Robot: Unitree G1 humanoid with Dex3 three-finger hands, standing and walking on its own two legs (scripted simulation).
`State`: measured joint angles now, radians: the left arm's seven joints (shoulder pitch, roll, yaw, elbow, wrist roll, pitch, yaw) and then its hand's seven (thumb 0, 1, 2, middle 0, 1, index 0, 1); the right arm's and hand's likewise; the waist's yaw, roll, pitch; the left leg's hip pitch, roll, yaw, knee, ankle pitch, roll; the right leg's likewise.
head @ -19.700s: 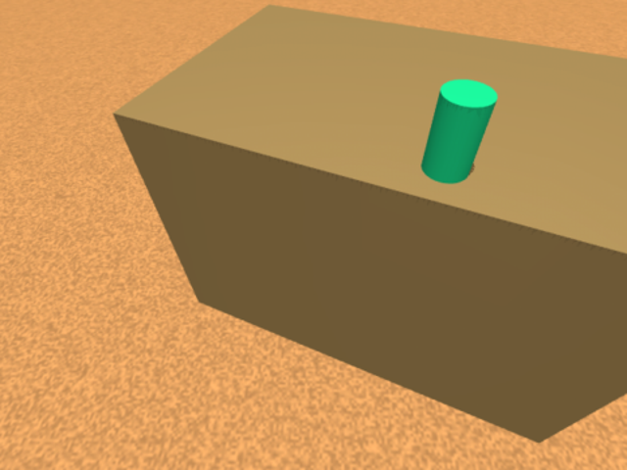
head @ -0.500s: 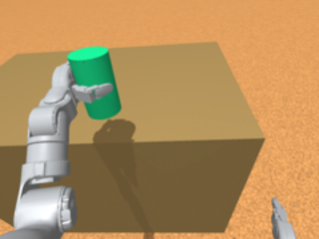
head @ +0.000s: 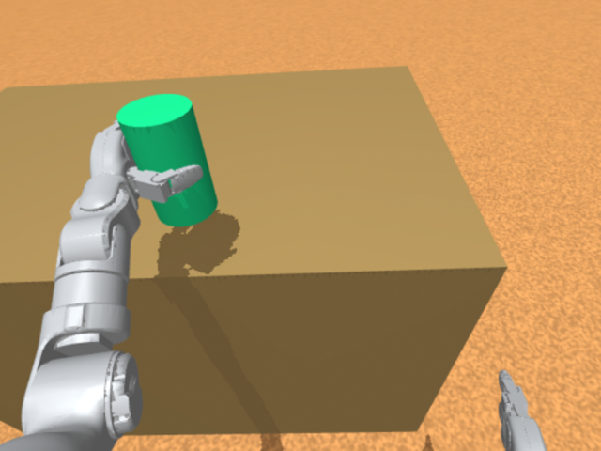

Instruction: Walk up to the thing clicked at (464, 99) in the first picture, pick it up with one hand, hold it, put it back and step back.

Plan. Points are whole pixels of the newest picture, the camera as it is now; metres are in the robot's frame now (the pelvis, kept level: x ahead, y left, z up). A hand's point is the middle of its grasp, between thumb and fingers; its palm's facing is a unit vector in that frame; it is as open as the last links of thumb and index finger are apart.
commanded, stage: crouch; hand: left
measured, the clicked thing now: (173, 163) +0.42 +0.19 +0.20
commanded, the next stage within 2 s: lower in 0.16 s
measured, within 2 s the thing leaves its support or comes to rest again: rests again in 1.00 s
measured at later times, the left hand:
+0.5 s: hand (171, 177) +0.44 +0.20 +0.17, palm faces +0.24 -0.97 -0.02, open 11.7 cm
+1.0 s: hand (177, 199) +0.44 +0.21 +0.12, palm faces +0.24 -0.97 -0.03, open 11.7 cm
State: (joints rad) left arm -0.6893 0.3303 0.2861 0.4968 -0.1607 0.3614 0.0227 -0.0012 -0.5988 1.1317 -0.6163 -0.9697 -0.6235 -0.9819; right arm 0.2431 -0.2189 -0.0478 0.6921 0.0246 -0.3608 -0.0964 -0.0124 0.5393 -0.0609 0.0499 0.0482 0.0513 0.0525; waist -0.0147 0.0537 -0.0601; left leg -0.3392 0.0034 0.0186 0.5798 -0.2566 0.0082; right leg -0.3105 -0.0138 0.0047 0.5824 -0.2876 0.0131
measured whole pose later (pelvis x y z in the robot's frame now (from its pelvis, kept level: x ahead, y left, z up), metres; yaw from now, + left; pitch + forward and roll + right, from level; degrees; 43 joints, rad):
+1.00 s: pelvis +0.01 +0.00 +0.00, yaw +0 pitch +5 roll -1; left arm -0.61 0.34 0.28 0.75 -0.14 -0.02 0.02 0.00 -0.60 1.14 -0.62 -0.97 -0.62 -0.99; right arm 0.20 -0.20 -0.03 0.65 0.02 -0.18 -0.08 -0.01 0.50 -0.07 0.05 0.05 0.05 0.05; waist -0.06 0.03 -0.06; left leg -0.41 0.01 0.02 0.60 -0.27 0.01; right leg -0.37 0.00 0.00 0.57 -0.29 0.02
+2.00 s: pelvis +0.02 -0.01 +0.00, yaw +0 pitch +4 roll -1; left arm -0.80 0.59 0.43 0.84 -0.14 0.06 -0.08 -0.01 -0.59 0.20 -0.22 -0.24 -0.24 -0.23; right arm 0.23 -0.24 -0.05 0.60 0.05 -0.12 -0.09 -0.01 0.53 -0.06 0.05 0.05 0.05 0.05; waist -0.06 0.02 -0.08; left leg -0.37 0.02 0.00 0.56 -0.26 0.00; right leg -0.33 0.00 -0.01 0.54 -0.28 0.00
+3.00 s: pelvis +0.02 -0.01 +0.01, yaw +2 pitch -3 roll +0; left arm 0.46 0.38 0.39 -0.50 -0.08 -0.23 0.00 -0.01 -0.54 0.01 -0.07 -0.04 -0.07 -0.04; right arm 0.25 -0.24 -0.16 0.63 0.03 -0.09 -0.06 -0.01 0.51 -0.07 0.06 0.05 0.06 0.06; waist 0.08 0.09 0.01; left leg -0.19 0.00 -0.02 0.48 -0.25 -0.01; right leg -0.16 -0.02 -0.04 0.50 -0.30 0.00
